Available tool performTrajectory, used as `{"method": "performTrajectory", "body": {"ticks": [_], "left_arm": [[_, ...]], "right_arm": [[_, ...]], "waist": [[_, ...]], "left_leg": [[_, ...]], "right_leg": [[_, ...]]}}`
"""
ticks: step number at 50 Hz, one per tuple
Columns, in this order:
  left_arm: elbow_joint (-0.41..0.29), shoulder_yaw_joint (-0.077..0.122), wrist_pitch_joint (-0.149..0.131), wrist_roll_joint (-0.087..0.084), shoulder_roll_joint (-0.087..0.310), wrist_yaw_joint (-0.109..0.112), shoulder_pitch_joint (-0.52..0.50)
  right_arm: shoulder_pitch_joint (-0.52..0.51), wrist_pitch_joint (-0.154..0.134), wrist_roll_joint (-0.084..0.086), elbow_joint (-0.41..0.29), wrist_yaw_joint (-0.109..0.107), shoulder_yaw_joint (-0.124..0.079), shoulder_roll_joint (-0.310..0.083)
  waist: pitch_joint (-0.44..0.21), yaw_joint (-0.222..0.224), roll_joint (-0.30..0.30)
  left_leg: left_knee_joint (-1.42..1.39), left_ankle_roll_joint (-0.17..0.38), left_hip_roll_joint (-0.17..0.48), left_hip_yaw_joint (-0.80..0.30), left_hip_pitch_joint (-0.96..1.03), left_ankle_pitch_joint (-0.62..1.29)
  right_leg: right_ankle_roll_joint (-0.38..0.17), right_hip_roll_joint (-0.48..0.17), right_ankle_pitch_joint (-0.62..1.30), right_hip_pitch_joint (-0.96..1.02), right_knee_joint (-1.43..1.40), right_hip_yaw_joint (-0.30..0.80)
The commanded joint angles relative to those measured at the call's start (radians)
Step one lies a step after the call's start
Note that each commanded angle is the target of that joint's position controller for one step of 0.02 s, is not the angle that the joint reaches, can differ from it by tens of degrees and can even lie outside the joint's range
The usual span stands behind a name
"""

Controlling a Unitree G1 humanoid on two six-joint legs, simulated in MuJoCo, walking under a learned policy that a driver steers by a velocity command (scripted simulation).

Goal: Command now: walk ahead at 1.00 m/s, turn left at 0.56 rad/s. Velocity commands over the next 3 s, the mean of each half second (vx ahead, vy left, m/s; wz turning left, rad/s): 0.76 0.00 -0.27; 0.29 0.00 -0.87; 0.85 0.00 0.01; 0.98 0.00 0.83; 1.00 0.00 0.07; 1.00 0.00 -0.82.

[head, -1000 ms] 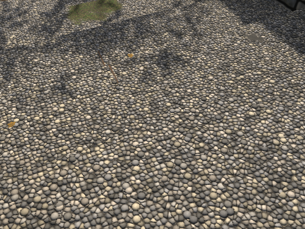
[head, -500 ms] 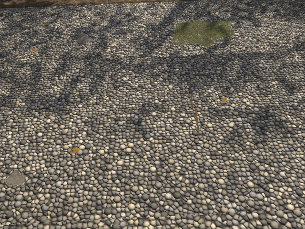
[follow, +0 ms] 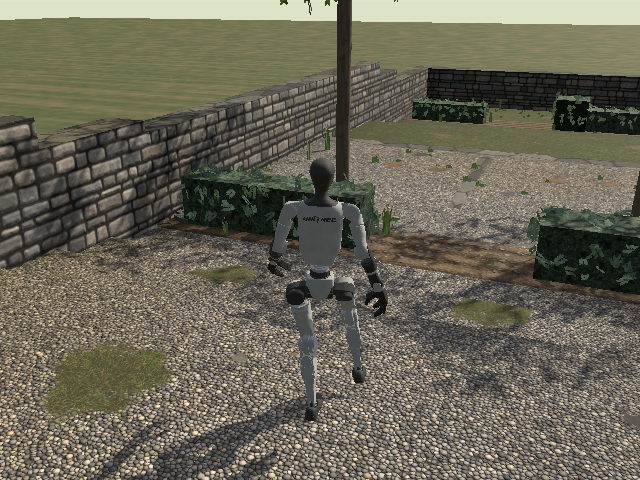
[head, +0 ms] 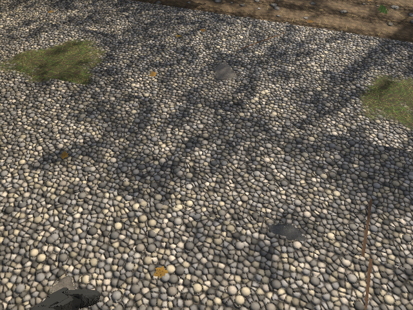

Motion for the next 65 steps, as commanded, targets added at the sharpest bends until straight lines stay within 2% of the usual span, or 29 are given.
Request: {"method": "performTrajectory", "body": {"ticks": [1,9,12,13,14,15,16,17,18,19,21,24,27,28,29,30,33,36,39,43,45,46,47,49,50,51,53,57,65], "left_arm": [[-0.034,0.027,-0.013,-0.004,0.069,-0.034,-0.014],[-0.037,0.046,-0.023,-0.03,0.097,-0.013,-0.12],[0.177,0.093,-0.013,-0.007,0.165,0.012,0.483],[0.245,0.108,-0.014,0.007,0.193,0.003,0.638],[0.249,0.11,-0.016,0.009,0.243,-0.012,0.64],[0.244,0.113,-0.022,-0.018,0.248,-0.012,0.671],[0.216,0.131,-0.011,-0.03,0.265,0.012,0.56],[0.188,0.117,-0.006,-0.03,0.201,0.026,0.468],[0.166,0.031,-0.037,0.048,0.043,-0.008,0.431],[0.18,0.045,-0.046,0.058,0.091,-0.015,0.343],[0.147,0.042,-0.084,0.022,0.127,-0.041,0.228],[0.074,0.104,-0.096,0.021,0.254,-0.098,0.215],[0.035,0.087,-0.122,-0.017,0.17,-0.116,0.232],[-0.019,0.065,-0.136,-0.041,0.114,-0.114,0.163],[0.014,0.02,-0.146,-0.012,-0.064,-0.083,0.444],[0.049,0.043,-0.103,-0.011,0.042,-0.066,0.429],[0.041,0.037,-0.044,0.05,0.066,0.01,0.375],[0.041,-0.002,-0.044,0.029,-0.011,-0.057,0.365],[0.005,0.013,-0.048,-0.015,0.05,-0.135,0.275],[0.063,0.099,-0.107,0.012,0.21,-0.093,0.413],[0.045,0.125,-0.143,-0.009,0.351,-0.055,0.501],[0.037,0.103,-0.148,0.003,0.268,-0.054,0.478],[0.028,0.071,-0.146,-0.015,0.145,-0.052,0.42],[0.023,0.043,-0.112,-0.031,0.113,-0.069,0.363],[-0.002,0.112,-0.001,-0.064,0.263,-0.035,0.298],[-0.006,0.107,0.04,-0.048,0.265,-0.019,0.285],[0.009,0.097,0.038,-0.028,0.23,-0.016,0.307],[0.112,0.099,-0.014,-0.051,0.199,0.007,0.467],[0.149,0.081,-0.048,-0.006,0.174,0.04,0.42]], "right_arm": [[-0.031,-0.036,0.018,-0.041,-0.011,-0.018,-0.1],[0.088,-0.04,-0.053,0.031,-0.064,-0.001,-0.125],[-0.035,-0.025,-0.042,0.045,-0.073,0.004,-0.116],[-0.154,-0.031,-0.022,0.021,-0.063,0.002,-0.087],[-0.057,-0.046,-0.011,-0.037,-0.067,0.029,-0.003],[-0.066,-0.055,0.023,-0.083,-0.074,0.046,-0.032],[-0.109,-0.054,0.019,-0.101,-0.072,0.061,-0.058],[-0.226,-0.057,-0.031,-0.089,-0.063,0.06,-0.102],[-0.24,-0.069,-0.122,-0.144,0.021,0.071,-0.125],[-0.229,-0.063,-0.13,-0.141,0.036,0.062,-0.101],[-0.28,-0.041,-0.095,-0.198,0.033,0.091,-0.032],[-0.194,-0.029,0.004,-0.108,0.054,0.104,-0.019],[-0.097,-0.059,-0.032,-0.107,0.018,0.038,-0.169],[0.12,-0.064,-0.03,-0.089,0.001,0.019,-0.22],[0.203,-0.062,-0.032,-0.067,0.014,0.017,-0.214],[0.108,-0.049,-0.083,-0.111,0.0,0.001,-0.203],[-0.297,-0.055,0.008,-0.192,-0.038,0.033,-0.023],[-0.403,-0.079,-0.022,-0.222,-0.089,-0.017,-0.14],[-0.403,-0.07,-0.063,-0.251,-0.084,-0.061,-0.215],[-0.346,-0.055,-0.077,-0.23,-0.053,-0.016,-0.107],[-0.33,-0.055,-0.099,-0.284,-0.042,0.041,0.041],[-0.374,-0.063,-0.051,-0.323,-0.018,0.058,0.044],[-0.431,-0.055,-0.04,-0.277,-0.02,0.033,-0.055],[-0.373,-0.059,-0.067,-0.225,-0.029,0.033,-0.081],[-0.335,-0.015,-0.045,-0.236,-0.015,-0.023,-0.19],[-0.331,0.006,-0.033,-0.219,-0.004,-0.009,-0.154],[-0.292,0.02,-0.026,-0.184,0.012,0.007,-0.092],[-0.473,0.019,-0.02,-0.24,0.017,-0.026,-0.141],[-0.527,0.037,-0.003,-0.221,0.066,-0.008,-0.058]], "waist": [[-0.011,0.029,0.002],[0.115,-0.046,0.034],[-0.076,0.238,0.006],[-0.084,0.329,-0.2],[-0.135,0.173,-0.339],[-0.32,0.225,-0.32],[-0.424,0.226,-0.185],[-0.257,0.22,-0.006],[-0.343,0.23,0.261],[-0.155,0.105,0.078],[-0.083,0.015,-0.102],[-0.051,0.01,0.042],[-0.103,-0.074,0.073],[-0.266,-0.161,0.094],[-0.554,-0.04,0.343],[-0.385,-0.038,0.114],[-0.169,0.096,0.118],[-0.12,0.14,0.055],[-0.098,0.091,0.089],[-0.042,0.137,0.018],[-0.084,0.145,-0.244],[-0.07,0.194,-0.336],[0.024,0.206,-0.208],[-0.021,0.158,-0.091],[-0.022,0.096,0.026],[-0.012,0.094,0.0],[-0.01,0.106,-0.085],[0.054,0.178,-0.075],[0.115,0.193,-0.05]], "left_leg": [[-0.102,0.09,0.192,-0.191,-0.219,0.156],[0.111,0.024,0.261,-0.099,0.125,0.488],[0.801,0.001,0.237,0.026,0.14,0.88],[1.309,-0.052,0.095,0.128,-0.166,0.265],[1.523,-0.097,0.064,0.096,-0.663,-0.392],[1.518,-0.16,0.1,0.045,-0.914,-0.328],[1.447,-0.176,0.145,0.041,-1.007,-0.2],[1.266,-0.162,0.241,0.011,-0.95,-0.095],[0.988,-0.289,0.247,-0.165,-0.919,-0.013],[0.761,-0.291,0.285,-0.09,-0.795,0.031],[0.458,-0.296,0.302,0.041,-0.441,-0.049],[0.146,-0.266,0.159,0.202,0.117,0.389],[0.14,-0.044,0.29,0.009,0.273,0.748],[0.144,0.116,0.461,-0.086,0.482,1.084],[0.077,0.457,0.851,-0.491,0.688,1.334],[0.046,0.381,0.79,-0.474,0.458,1.288],[-0.152,0.12,0.614,-0.16,0.007,0.712],[-0.253,-0.009,0.476,0.13,-0.221,0.529],[-0.21,-0.043,0.503,0.189,-0.193,0.351],[-0.002,-0.104,0.509,0.209,-0.331,-0.258],[0.513,-0.207,0.248,0.168,-0.625,-0.276],[0.524,-0.198,0.198,0.021,-0.803,-0.252],[0.613,-0.204,0.243,0.005,-0.838,-0.213],[0.776,-0.22,0.28,0.024,-0.796,-0.164],[0.588,-0.205,0.313,0.068,-0.676,-0.081],[0.533,-0.21,0.312,0.094,-0.575,-0.046],[0.554,-0.191,0.313,0.121,-0.482,0.13],[0.384,-0.189,0.353,0.01,-0.868,0.321],[0.113,-0.118,0.323,0.088,-0.5,0.623]], "right_leg": [[-0.038,0.039,0.421,0.2,-0.165,-0.066],[-0.097,0.05,0.268,0.125,-0.438,-0.133],[-0.165,0.104,0.292,0.569,-0.542,-0.157],[-0.227,0.047,0.426,0.823,-0.552,-0.088],[-0.241,-0.116,1.12,1.207,-0.117,0.099],[-0.386,-0.232,1.334,1.486,-0.112,0.305],[-0.521,-0.305,0.75,1.459,-0.287,0.547],[-0.479,-0.255,0.425,1.184,-0.413,0.545],[-0.439,-0.188,0.476,1.112,-0.339,0.497],[-0.413,-0.094,0.585,0.8,-0.396,0.381],[-0.366,0.05,0.727,0.293,-0.466,0.241],[-0.243,0.182,0.455,-0.072,-0.484,0.197],[-0.059,0.227,0.474,-0.035,-0.212,0.252],[0.016,0.263,0.338,-0.085,-0.017,0.187],[0.097,0.332,-0.685,-0.121,0.329,0.064],[0.079,0.231,-0.761,-0.11,0.535,-0.004],[0.064,0.07,-0.642,0.035,0.364,-0.01],[0.063,0.065,-0.445,0.326,0.103,-0.148],[0.049,0.076,-0.234,0.351,-0.047,-0.176],[-0.099,0.143,-0.22,0.555,-0.123,-0.13],[-0.373,-0.042,-0.178,0.769,-0.388,0.446],[-0.409,-0.12,-0.653,0.808,-0.589,0.701],[-0.325,-0.109,-0.768,0.733,-0.56,0.656],[-0.304,-0.071,-0.655,0.579,-0.454,0.541],[-0.316,-0.095,-0.423,0.515,-0.538,0.527],[-0.315,-0.077,-0.301,0.433,-0.546,0.468],[-0.318,-0.044,-0.141,0.378,-0.539,0.361],[-0.348,-0.084,-0.27,0.728,-0.516,0.424],[-0.23,-0.002,-0.431,0.501,-0.469,0.149]]}}
Next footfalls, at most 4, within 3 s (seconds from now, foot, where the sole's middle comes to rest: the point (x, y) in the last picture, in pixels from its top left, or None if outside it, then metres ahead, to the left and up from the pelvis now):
0.26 right None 0.42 -0.18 -0.91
0.54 left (214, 260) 0.72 -0.04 -0.91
0.86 right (294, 279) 0.62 -0.33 -0.91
1.46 left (275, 190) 1.12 -0.37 -1.05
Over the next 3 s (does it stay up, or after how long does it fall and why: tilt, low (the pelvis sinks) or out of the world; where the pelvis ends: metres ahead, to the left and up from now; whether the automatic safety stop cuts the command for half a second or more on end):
stays up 2.39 -0.81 -0.50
